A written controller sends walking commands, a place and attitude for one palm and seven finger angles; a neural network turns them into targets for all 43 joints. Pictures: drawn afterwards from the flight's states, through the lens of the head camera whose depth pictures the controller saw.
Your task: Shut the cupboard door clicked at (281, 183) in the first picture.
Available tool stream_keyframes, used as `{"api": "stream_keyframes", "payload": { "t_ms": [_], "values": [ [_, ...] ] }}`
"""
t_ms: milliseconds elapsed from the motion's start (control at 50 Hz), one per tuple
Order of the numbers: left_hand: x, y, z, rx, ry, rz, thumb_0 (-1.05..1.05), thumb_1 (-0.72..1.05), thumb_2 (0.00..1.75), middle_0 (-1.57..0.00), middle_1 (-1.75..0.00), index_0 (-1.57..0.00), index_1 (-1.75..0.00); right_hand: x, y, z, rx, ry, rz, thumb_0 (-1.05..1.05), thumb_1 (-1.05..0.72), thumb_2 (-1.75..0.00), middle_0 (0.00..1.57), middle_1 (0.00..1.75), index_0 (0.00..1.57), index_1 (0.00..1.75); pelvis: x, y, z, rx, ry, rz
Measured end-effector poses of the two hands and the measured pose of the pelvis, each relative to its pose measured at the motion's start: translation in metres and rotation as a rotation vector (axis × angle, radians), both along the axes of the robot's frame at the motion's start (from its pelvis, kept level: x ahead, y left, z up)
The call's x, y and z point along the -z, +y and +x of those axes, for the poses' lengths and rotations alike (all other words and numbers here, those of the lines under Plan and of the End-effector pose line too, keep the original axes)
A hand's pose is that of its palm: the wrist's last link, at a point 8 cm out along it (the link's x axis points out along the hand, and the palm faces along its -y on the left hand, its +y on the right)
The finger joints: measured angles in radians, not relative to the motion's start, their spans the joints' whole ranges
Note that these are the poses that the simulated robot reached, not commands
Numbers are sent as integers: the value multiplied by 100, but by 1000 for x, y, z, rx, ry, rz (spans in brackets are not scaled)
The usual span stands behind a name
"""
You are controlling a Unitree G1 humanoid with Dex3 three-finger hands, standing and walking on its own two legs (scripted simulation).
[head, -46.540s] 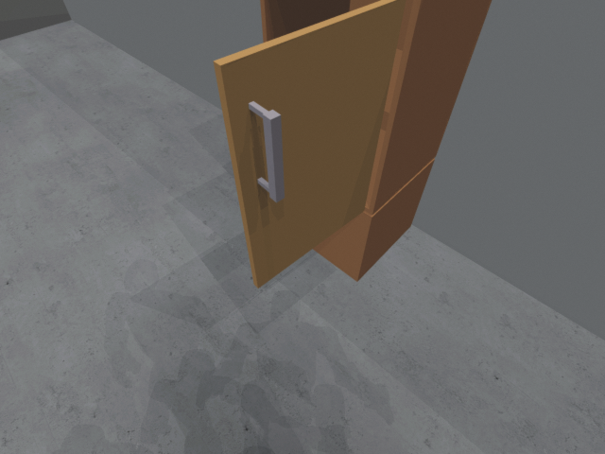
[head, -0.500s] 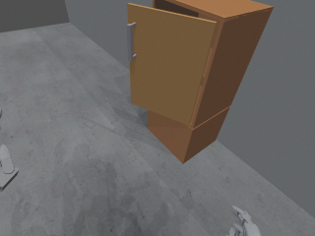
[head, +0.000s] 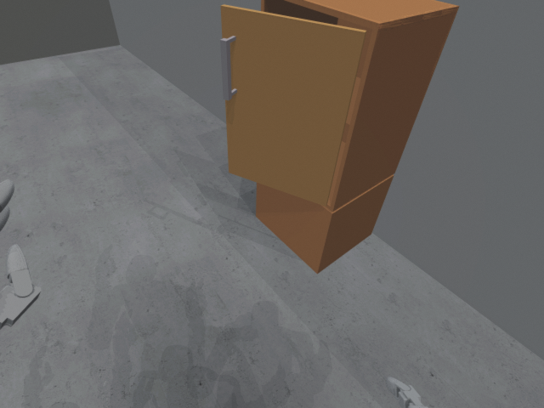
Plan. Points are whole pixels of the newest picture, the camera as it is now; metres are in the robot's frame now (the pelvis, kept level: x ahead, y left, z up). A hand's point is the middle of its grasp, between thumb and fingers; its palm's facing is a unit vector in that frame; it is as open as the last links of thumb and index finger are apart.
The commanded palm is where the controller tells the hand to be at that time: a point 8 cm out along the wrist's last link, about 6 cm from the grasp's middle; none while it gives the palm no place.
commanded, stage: stop stepping back and stand still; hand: left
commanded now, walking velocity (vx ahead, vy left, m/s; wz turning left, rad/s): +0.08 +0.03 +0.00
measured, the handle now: (229, 68) +1.02 +0.16 +0.09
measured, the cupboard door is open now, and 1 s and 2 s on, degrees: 25 25 25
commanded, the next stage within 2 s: let the arm hang, fingers relaxed in 0.20 s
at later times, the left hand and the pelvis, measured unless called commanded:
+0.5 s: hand (137, 404) +0.17 +0.21 -0.11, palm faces +0.02 -0.95 -0.31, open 7.4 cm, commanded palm none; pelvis +0.01 +0.01 -0.02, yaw +2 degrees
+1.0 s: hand out of the picture +0.00 +0.21 -0.16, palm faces +0.03 -0.97 -0.22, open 7.3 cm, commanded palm none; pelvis +0.02 +0.02 +0.01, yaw +1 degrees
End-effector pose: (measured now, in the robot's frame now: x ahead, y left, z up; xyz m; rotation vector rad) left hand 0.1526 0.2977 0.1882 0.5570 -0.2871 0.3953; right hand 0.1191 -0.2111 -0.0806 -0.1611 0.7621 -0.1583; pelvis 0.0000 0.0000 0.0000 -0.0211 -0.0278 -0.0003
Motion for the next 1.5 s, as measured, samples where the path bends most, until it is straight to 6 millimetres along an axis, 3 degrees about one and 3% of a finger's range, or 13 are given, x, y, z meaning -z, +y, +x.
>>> {"api": "stream_keyframes", "payload": {
  "t_ms": [100, 180, 320, 360, 400, 440, 500, 580, 680, 860, 1060, 1300, 1500],
  "values": [
    [-5, -9, -8, -34, 3, 38, 1, 89, 90, -22, -30, -22, -31, 16, -10, 5, -54, 63, -2, 2, -90, -90, 21, 30, 21, 30, 6, -9, -7, 0, 19, 22],
    [-8, -5, -7, -78, 11, 6, 1, 89, 90, -22, -30, -22, -31, 11, -25, 9, -38, 83, -25, 2, -91, -90, 21, 30, 21, 30, -3, -8, 0, 9, 20, 45],
    [12, 6, 17, -66, 53, -24, 1, 89, 90, -21, -30, -21, -30, 2, -42, 29, -26, 53, -100, 2, -91, -90, 21, 30, 20, 30, -2, 2, 16, -22, 26, 35],
    [57, 14, 36, -45, 218, -77, 1, 90, 90, -21, -30, -21, -30, 12, -43, 39, -80, 62, -100, 2, -91, -90, 20, 30, 20, 30, 8, 10, 17, -38, 39, 19],
    [123, 15, 46, -60, 468, -182, 0, 90, 90, -20, -30, -20, -30, 23, -42, 45, -93, 79, -90, 1, -91, -90, 20, 30, 20, 30, 15, 15, 15, -33, 44, 35],
    [190, 2, 40, -73, 734, -290, 0, 91, 90, -20, -30, -20, -30, 32, -37, 46, -94, 90, -73, 1, -91, -90, 20, 30, 20, 30, 19, 16, 12, -28, 42, 56],
    [265, -39, 4, -53, 1074, -428, 1, 91, 90, -20, -29, -20, -30, 40, -27, 37, -94, 139, -38, 1, -91, -90, 20, 30, 20, 30, 16, 13, 10, -34, 25, 47],
    [315, -87, -57, -49, 1304, -619, 0, 93, 90, -20, -30, -20, -30, 43, -14, 10, -88, 282, -17, 1, -91, -90, 20, 30, 20, 30, 9, 7, 14, -46, 26, 37],
    [322, -71, -77, -141, 1316, -657, -7, 100, 89, -21, -30, -21, -30, 46, -4, -29, -87, 458, -12, 1, -91, -90, 20, 30, 20, 30, 0, 3, 16, -56, 23, 21],
    [320, -43, -128, -238, 1521, -599, -2, 94, 90, -21, -30, -21, -30, 52, -4, -73, 35, 540, 10, 1, -92, -90, 20, 30, 20, 30, -7, 17, 19, -24, -1, 11],
    [323, -43, -160, -271, 1613, -630, 0, 92, 90, -20, -30, -20, -30, 57, 17, -118, 66, 656, 45, 1, -91, -90, 20, 30, 20, 30, -10, 27, 19, -12, -10, 16],
    [330, -62, -173, -232, 1665, -685, 0, 91, 90, -20, -30, -20, -30, 57, 41, -134, 95, 682, 76, 1, -91, -90, 20, 30, 20, 30, -10, 37, 18, -1, -8, 19],
    [330, -57, -174, -237, 1668, -683, 0, 91, 90, -20, -30, -20, -30, 57, 48, -131, 101, 671, 82, 1, -91, -90, 20, 30, 20, 30, -9, 42, 19, 2, -2, 21]
  ]
}}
